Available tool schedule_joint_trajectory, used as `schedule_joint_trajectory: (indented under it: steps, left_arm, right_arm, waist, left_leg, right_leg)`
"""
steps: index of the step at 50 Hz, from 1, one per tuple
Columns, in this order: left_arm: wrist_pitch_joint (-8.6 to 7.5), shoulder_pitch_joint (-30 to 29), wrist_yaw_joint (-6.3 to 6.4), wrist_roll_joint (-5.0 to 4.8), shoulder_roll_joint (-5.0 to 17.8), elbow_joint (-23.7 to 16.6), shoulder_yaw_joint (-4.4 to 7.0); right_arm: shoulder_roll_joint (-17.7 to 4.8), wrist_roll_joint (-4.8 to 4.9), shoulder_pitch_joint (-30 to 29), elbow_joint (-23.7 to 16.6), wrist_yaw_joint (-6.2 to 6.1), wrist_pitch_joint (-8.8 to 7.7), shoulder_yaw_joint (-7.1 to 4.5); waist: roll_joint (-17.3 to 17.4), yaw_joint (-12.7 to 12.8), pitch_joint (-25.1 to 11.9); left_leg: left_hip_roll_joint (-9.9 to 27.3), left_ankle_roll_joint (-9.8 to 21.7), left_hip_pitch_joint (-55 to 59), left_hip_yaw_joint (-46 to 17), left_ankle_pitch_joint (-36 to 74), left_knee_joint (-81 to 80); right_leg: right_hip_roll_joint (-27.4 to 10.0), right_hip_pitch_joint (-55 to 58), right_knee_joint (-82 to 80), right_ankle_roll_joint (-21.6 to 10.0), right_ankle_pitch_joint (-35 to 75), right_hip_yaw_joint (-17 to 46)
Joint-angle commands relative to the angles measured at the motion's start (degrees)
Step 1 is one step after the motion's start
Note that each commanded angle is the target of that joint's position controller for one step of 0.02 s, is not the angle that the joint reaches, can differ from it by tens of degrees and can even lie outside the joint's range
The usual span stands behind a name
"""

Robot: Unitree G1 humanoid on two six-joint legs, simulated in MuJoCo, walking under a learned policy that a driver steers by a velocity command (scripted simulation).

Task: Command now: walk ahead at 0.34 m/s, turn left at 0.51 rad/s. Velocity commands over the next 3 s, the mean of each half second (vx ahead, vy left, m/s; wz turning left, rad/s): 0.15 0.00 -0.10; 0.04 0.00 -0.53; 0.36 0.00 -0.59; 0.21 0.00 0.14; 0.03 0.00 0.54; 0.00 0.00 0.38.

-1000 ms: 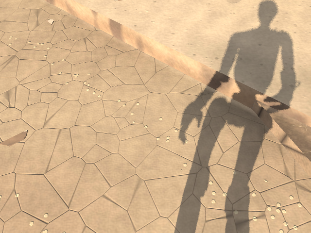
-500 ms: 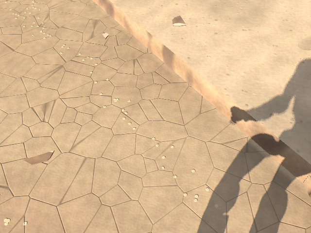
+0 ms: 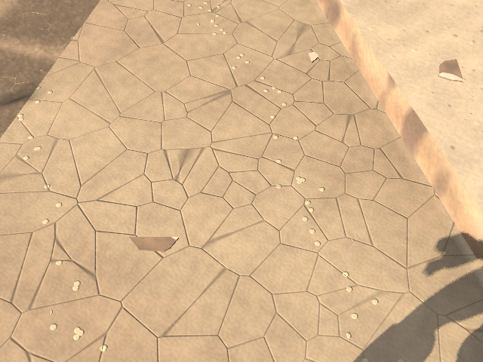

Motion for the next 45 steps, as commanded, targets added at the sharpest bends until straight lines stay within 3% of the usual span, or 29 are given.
schedule_joint_trajectory:
  steps: [1, 4, 7, 9, 12, 16, 17, 18, 19, 20, 21, 22, 23, 24, 26, 28, 33, 36, 37, 38, 39, 40, 41, 42, 43, 45]
  left_arm:
    - [-0.33, -0.02, 0.47, 1.22, 7.74, -4.64, 1.88]
    - [1.40, 2.05, 0.52, 1.10, 3.90, -2.69, 0.73]
    - [1.56, -1.31, -0.08, 0.75, 1.55, -2.48, -0.40]
    - [1.40, -4.13, -0.73, 0.18, 1.85, -2.83, -0.45]
    - [1.57, -6.39, -1.47, -0.12, 3.23, -3.90, 0.11]
    - [2.07, -6.75, -2.58, 0.42, 4.68, -6.29, 1.08]
    - [2.09, -4.13, -2.75, 0.50, 4.79, -5.97, 1.37]
    - [2.02, -0.79, -2.46, 0.70, 7.36, -5.69, 2.35]
    - [2.13, 2.55, -1.87, 1.15, 12.22, -6.15, 3.58]
    - [2.64, 6.21, -1.36, 1.74, 12.05, -5.79, 3.45]
    - [3.02, 6.18, -0.87, 1.24, 8.40, -6.31, 2.46]
    - [3.46, 2.14, -0.52, 0.66, 7.62, -7.53, 2.45]
    - [4.15, -0.47, -0.19, 0.01, 6.85, -8.33, 2.29]
    - [4.87, -2.65, 0.18, -0.38, 6.48, -9.13, 2.10]
    - [6.11, -4.63, 0.58, 0.27, 7.40, -9.99, 2.56]
    - [6.65, -3.62, 1.18, 0.53, 8.24, -10.19, 3.13]
    - [7.61, -3.62, 1.83, 0.07, 9.08, -10.95, 3.86]
    - [8.48, -5.05, 2.04, -0.58, 8.54, -11.59, 3.82]
    - [8.62, -3.91, 2.13, -0.70, 7.42, -11.48, 3.55]
    - [8.62, -2.10, 1.95, -0.19, 4.25, -11.69, 2.73]
    - [7.72, -3.45, 1.72, -0.48, 5.01, -13.93, 3.20]
    - [7.18, -2.08, 1.63, 0.14, 8.89, -12.59, 4.40]
    - [7.53, -0.48, 1.53, -0.31, 10.07, -10.71, 5.07]
    - [8.28, 1.24, 1.84, -0.25, 8.75, -8.96, 4.94]
    - [8.80, 1.73, 1.95, -0.10, 7.64, -8.67, 4.69]
    - [9.08, -0.22, 1.69, -0.68, 5.63, -9.78, 3.95]
  right_arm:
    - [-6.96, -0.94, -0.05, -3.95, -0.82, -0.92, -1.92]
    - [-6.57, -1.12, -0.01, -1.39, -1.64, -1.49, -1.43]
    - [-5.69, -1.11, 0.18, 0.97, -2.34, -1.17, -0.81]
    - [-5.91, -1.50, 1.47, 2.58, -2.56, -1.10, -0.69]
    - [-6.41, -1.88, 1.73, 4.63, -2.43, -0.91, -0.74]
    - [-7.66, -0.38, 0.85, 5.59, -3.43, 0.99, -1.46]
    - [-7.62, 0.14, 0.15, 5.35, -3.91, 1.54, -1.51]
    - [-7.42, -0.12, 1.53, 5.13, -4.37, 1.62, -1.57]
    - [-6.47, -1.76, 2.91, 3.35, -4.51, 0.96, -1.33]
    - [-3.73, -2.78, 2.66, 2.34, -4.00, 0.62, -0.26]
    - [-5.27, -1.71, 2.40, 2.97, -3.11, 0.78, -0.38]
    - [-5.38, -0.43, 0.40, 2.63, -2.88, 1.43, -0.50]
    - [-5.17, -0.55, -1.11, 2.72, -3.14, 2.10, -0.54]
    - [-5.48, -0.99, -2.27, 2.37, -3.57, 2.75, -0.81]
    - [-3.59, -0.88, -1.58, 2.30, -3.79, 3.30, -0.48]
    - [-2.88, -0.70, -0.63, 2.97, -3.94, 3.04, -0.30]
    - [-3.72, -0.42, -1.31, 3.03, -3.38, 2.08, -0.64]
    - [-3.84, -0.20, 1.73, 4.03, -2.68, 1.04, -1.27]
    - [-5.46, -0.54, 3.28, 4.38, -2.74, 0.89, -1.95]
    - [-9.82, -1.81, 4.74, 3.80, -3.14, 1.09, -2.95]
    - [-13.13, -3.94, 2.31, 3.65, -2.88, 1.41, -3.63]
    - [-9.97, -4.20, -1.32, 1.49, -3.13, 0.88, -2.80]
    - [-6.87, -3.22, -4.78, 0.77, -3.56, 0.72, -1.99]
    - [-5.46, -2.16, -6.39, 0.19, -3.81, 0.70, -1.55]
    - [-4.97, -1.37, -6.55, 0.23, -4.07, 0.76, -1.32]
    - [-4.85, -1.44, -4.46, 0.66, -4.63, 1.26, -1.05]
  waist:
    - [3.36, 0.52, -8.67]
    - [3.25, 1.54, -9.18]
    - [4.90, 0.02, -8.99]
    - [4.86, -1.74, -8.75]
    - [4.73, -2.76, -6.80]
    - [5.16, -2.16, -5.17]
    - [4.66, -0.63, -6.12]
    - [1.67, 0.37, -8.93]
    - [-6.62, -0.40, -13.79]
    - [-15.73, 1.29, -18.45]
    - [-9.81, 2.09, -22.75]
    - [-6.28, 1.30, -17.88]
    - [-1.94, 0.63, -14.01]
    - [-0.56, -0.26, -11.13]
    - [-4.81, -1.93, -9.17]
    - [-7.18, -1.50, -10.79]
    - [-9.18, -0.16, -11.83]
    - [-9.57, -1.96, -10.60]
    - [-7.80, -2.21, -10.33]
    - [2.63, -1.28, -10.53]
    - [19.00, 0.02, -6.59]
    - [14.26, 0.41, -5.90]
    - [9.67, 1.75, -5.37]
    - [7.40, 2.11, -5.12]
    - [7.20, 1.56, -4.77]
    - [7.85, 0.11, -4.42]
  left_leg:
    - [15.70, 11.79, 15.41, -18.92, 32.04, -13.72]
    - [14.21, 11.11, 11.26, -10.91, 42.80, -14.80]
    - [11.37, 7.97, 10.79, -4.28, 41.13, -15.23]
    - [12.00, 6.95, 12.44, -3.33, 38.19, -15.68]
    - [14.26, 6.91, 16.36, -3.60, 35.17, -14.64]
    - [16.71, 6.38, 22.04, -4.95, 37.62, -6.08]
    - [15.49, 4.94, 21.74, -3.98, 39.56, -1.70]
    - [11.99, 1.94, 19.14, -1.77, 38.07, 5.48]
    - [4.66, -2.54, 8.70, 2.53, 22.11, 19.73]
    - [-4.50, -6.48, -8.75, 0.92, -23.79, 36.10]
    - [-1.33, -6.32, -10.20, -7.21, -27.21, 41.52]
    - [0.60, -6.63, -12.81, -7.35, -24.11, 43.21]
    - [2.12, -6.85, -13.68, -6.65, -21.33, 40.55]
    - [3.30, -7.17, -12.37, -6.32, -18.77, 35.99]
    - [2.12, -7.97, -6.73, -3.87, -15.44, 26.16]
    - [1.32, -8.80, -3.56, -3.67, -13.76, 20.13]
    - [0.88, -8.42, 1.53, -4.51, -9.21, 8.97]
    - [0.58, -6.27, 8.24, -2.84, -3.24, -4.35]
    - [3.90, -4.64, 13.01, -4.76, -1.83, -8.85]
    - [16.81, 0.05, 18.19, -16.68, -3.33, -13.61]
    - [26.17, 8.55, 12.13, -31.30, 1.39, -18.58]
    - [26.73, 10.55, 10.28, -30.21, 3.34, -18.25]
    - [23.17, 8.00, 9.94, -23.19, 4.85, -16.47]
    - [19.52, 5.64, 10.94, -17.65, 5.62, -15.26]
    - [18.62, 5.26, 12.23, -14.96, 7.79, -14.62]
    - [16.91, 5.87, 13.51, -9.76, 12.04, -14.53]
  right_leg:
    - [-3.32, -12.01, -1.86, 0.51, 3.33, 2.72]
    - [-2.30, -8.68, -9.64, 2.10, 9.47, 0.58]
    - [-1.77, -4.93, -22.16, 1.49, 21.69, -0.21]
    - [-1.00, -2.97, -28.04, 0.64, 28.53, 0.00]
    - [-0.17, -3.87, -32.11, -0.71, 26.02, 0.73]
    - [1.73, -7.24, -35.53, -3.12, 14.11, -1.21]
    - [2.87, -3.43, -39.71, -4.30, 17.34, -2.21]
    - [2.00, 4.43, -42.61, -6.54, 33.01, 0.96]
    - [-6.22, 16.65, -41.18, -12.59, 56.89, 13.49]
    - [-17.32, 29.30, -44.46, -23.79, 68.53, 30.53]
    - [-16.65, 30.10, -45.51, -23.13, 57.31, 31.32]
    - [-14.16, 25.93, -46.05, -20.63, 48.21, 26.58]
    - [-11.98, 20.59, -47.67, -18.21, 40.39, 23.52]
    - [-10.23, 15.33, -49.34, -16.51, 33.68, 21.78]
    - [-5.62, 8.48, -51.27, -14.42, 26.84, 18.77]
    - [-4.79, 8.15, -51.15, -14.38, 25.51, 18.55]
    - [-4.38, 7.36, -50.96, -13.00, 14.83, 23.17]
    - [-2.35, 5.19, -48.62, -10.42, 10.88, 24.51]
    - [-0.09, 1.88, -45.92, -8.17, 6.88, 23.11]
    - [5.28, -5.44, -33.45, -4.69, -3.99, 16.54]
    - [11.98, -13.98, -20.01, -2.06, -11.05, 6.56]
    - [7.94, -13.02, -8.96, -0.58, -8.81, 9.01]
    - [7.66, -12.92, -4.62, 0.04, -4.86, 8.46]
    - [7.33, -12.92, -1.71, 1.15, -1.86, 7.46]
    - [6.95, -14.20, 1.32, 2.08, 0.54, 6.99]
    - [6.30, -14.43, 1.39, 3.51, 2.95, 4.22]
